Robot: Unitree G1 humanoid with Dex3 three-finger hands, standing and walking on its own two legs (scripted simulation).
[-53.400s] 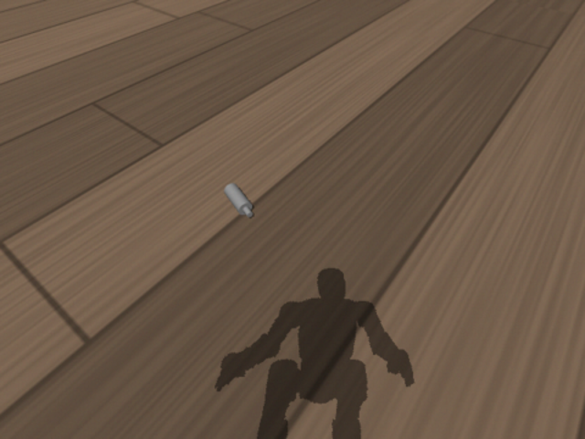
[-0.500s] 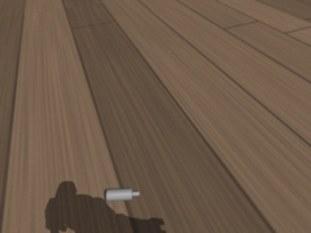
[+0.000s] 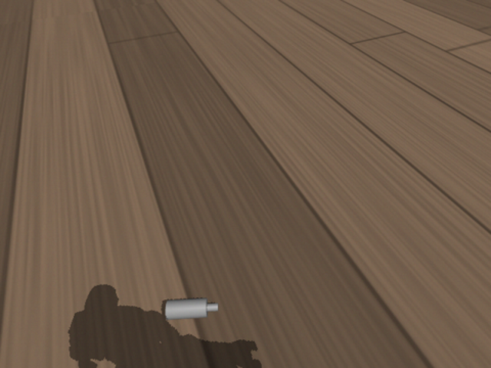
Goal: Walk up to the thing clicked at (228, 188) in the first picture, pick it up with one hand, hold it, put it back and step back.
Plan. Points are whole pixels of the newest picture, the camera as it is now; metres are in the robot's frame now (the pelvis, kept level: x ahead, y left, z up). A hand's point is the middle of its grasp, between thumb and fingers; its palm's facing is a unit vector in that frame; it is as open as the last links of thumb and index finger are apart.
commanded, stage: stand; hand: left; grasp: from above
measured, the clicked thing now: (192, 308) +0.47 +0.23 -0.75
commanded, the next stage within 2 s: step back in 0.64 s
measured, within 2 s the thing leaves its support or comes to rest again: neither
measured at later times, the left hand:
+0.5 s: hand out of the picture +0.06 +0.24 -0.16, palm faces +0.01 -0.94 -0.34, open 7.4 cm
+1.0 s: hand out of the picture +0.09 +0.30 -0.18, palm faces +0.00 -0.93 -0.37, open 7.4 cm
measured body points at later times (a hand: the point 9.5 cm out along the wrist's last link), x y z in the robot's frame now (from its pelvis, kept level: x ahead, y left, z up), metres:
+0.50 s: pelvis -0.01 -0.01 +0.00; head +0.00 -0.01 +0.45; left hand +0.06 +0.29 -0.13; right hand +0.06 -0.30 -0.14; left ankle +0.00 +0.13 -0.75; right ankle +0.01 -0.13 -0.75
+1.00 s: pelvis -0.06 +0.03 -0.02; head +0.01 +0.06 +0.42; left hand +0.09 +0.35 -0.16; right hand +0.01 -0.29 -0.13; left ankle -0.05 +0.13 -0.75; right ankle -0.01 -0.12 -0.72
